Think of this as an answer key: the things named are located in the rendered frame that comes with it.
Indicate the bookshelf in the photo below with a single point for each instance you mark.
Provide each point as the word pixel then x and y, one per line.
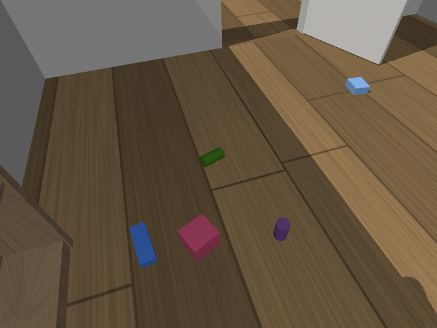
pixel 34 261

